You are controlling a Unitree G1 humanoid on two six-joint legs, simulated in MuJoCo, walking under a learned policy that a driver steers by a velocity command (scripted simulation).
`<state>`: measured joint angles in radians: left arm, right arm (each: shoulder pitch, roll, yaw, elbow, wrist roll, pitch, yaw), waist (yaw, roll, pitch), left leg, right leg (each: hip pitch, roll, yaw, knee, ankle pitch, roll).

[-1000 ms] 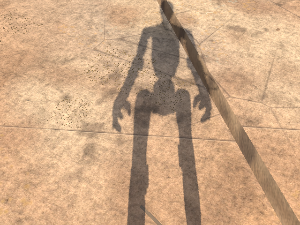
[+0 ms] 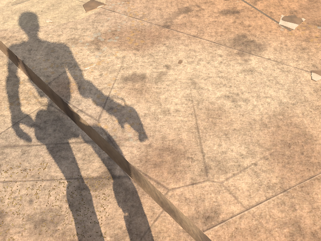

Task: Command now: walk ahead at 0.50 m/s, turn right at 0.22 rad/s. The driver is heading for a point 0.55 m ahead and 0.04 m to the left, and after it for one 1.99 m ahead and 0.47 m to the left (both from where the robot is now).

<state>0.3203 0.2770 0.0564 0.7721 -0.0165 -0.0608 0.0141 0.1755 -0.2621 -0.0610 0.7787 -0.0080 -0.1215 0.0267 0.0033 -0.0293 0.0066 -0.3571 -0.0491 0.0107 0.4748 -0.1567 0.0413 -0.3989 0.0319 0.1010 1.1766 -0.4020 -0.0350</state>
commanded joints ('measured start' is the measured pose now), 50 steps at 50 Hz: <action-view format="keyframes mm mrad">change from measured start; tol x16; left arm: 1 -38 94 27 -92 9 -22 -1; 14 -292 26 -17 -145 11 -22 -26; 20 150 180 30 -17 66 -14 -14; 25 -194 43 -7 -48 43 4 -37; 50 -23 4 -4 184 13 57 28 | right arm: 1 49 -92 -19 -32 -6 -4 -1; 19 137 -59 28 1 -15 37 -28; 20 314 -23 35 52 8 26 -16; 50 109 -83 -13 195 29 117 -66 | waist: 1 -14 120 -35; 15 -69 130 8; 18 87 106 -168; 20 38 -198 -384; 25 -66 -55 -53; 50 -10 117 99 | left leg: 1 249 271 -350 -259 56 171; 13 260 259 -130 -275 237 163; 17 322 208 -79 31 752 81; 18 207 156 -49 206 632 28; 20 -181 15 -116 741 -468 -73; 22 -258 89 -98 826 -437 -103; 36 273 182 -85 -35 229 -71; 39 91 141 -65 -76 -45 -39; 45 126 127 -46 -47 115 -49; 50 27 136 -116 -124 -530 47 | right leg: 1 -260 -124 9 -34 80 1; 16 -16 -17 -144 -633 311 -7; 18 355 -59 -98 -765 644 -60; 19 651 -341 194 -689 1262 -172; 20 696 -507 377 -691 1405 -318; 25 95 -269 52 -881 744 -198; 31 135 -241 -14 -843 805 -174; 36 43 -117 -7 -830 54 -21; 45 214 -62 -92 -773 249 30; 50 103 0 -166 -660 -155 -1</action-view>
